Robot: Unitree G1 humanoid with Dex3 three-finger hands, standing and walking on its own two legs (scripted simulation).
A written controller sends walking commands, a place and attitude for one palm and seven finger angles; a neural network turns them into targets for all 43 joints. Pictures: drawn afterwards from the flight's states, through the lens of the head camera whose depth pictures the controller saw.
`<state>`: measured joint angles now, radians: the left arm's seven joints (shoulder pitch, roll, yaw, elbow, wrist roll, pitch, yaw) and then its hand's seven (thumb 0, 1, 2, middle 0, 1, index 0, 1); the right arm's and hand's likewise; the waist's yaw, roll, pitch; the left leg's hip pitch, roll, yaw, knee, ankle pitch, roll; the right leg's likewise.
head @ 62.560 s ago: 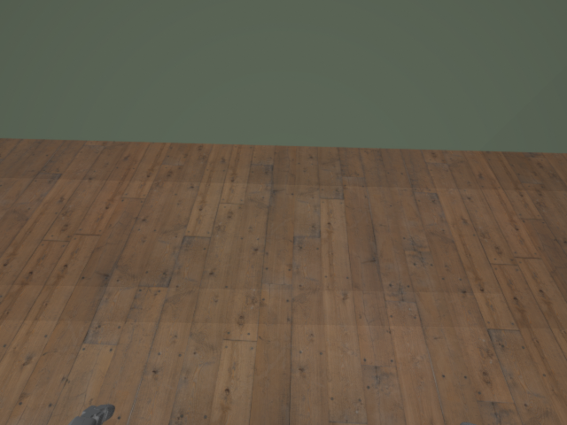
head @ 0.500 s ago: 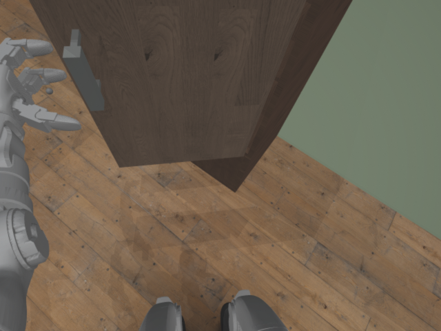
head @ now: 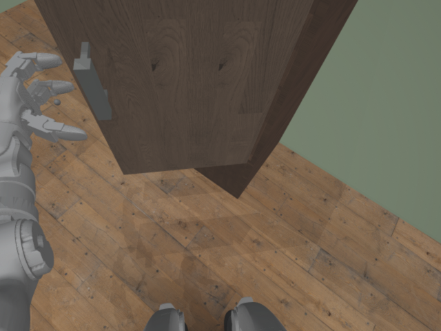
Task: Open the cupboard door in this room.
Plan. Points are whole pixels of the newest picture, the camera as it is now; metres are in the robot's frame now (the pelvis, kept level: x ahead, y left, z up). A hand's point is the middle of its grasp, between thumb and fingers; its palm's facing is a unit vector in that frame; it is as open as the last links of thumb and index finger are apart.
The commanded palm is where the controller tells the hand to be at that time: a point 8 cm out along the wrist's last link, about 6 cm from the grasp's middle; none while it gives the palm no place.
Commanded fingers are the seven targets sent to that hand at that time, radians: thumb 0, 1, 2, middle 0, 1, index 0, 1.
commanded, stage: move the hooked fingers beside the handle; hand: left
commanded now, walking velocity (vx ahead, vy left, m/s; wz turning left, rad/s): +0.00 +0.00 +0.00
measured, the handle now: (95, 83) +0.53 +0.19 +0.08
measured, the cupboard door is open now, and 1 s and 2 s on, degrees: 44 43 43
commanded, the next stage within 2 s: slide the fingers in behind the handle in 0.26 s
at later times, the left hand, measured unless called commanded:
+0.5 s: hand (61, 103) +0.48 +0.23 +0.08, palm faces +0.05 -1.00 -0.02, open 14.0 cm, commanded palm +0.47 +0.27 +0.08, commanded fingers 0.00 -0.50 0.30 -0.30 -1.20 -0.30 -1.20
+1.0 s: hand (68, 102) +0.49 +0.22 +0.08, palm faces +0.09 -1.00 +0.00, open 14.3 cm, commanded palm +0.47 +0.24 +0.08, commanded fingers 0.00 -0.50 0.30 -0.30 -1.20 -0.30 -1.20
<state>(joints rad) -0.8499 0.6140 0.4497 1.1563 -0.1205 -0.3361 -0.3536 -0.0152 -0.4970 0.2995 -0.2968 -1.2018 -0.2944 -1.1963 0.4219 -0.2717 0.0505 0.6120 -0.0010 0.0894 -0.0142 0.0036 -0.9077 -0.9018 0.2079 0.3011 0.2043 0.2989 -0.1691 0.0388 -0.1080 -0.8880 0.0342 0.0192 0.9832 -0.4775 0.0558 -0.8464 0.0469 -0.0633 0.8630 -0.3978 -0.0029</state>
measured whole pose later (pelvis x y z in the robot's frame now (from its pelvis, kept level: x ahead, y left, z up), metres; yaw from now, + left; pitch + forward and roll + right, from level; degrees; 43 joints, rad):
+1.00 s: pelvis -0.01 -0.01 +0.00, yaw +2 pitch +21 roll -4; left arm -0.91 0.54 0.35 1.18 -0.15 -0.36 -0.26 -0.02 -0.50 0.30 -0.30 -1.20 -0.22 -1.22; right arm 0.40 -0.27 0.04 0.66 -0.01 0.04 0.00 0.00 -0.91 -0.90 0.21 0.30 0.20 0.30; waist -0.15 0.03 -0.11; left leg -0.90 0.02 -0.02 1.00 -0.47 0.04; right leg -0.85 0.04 -0.10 0.89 -0.41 -0.02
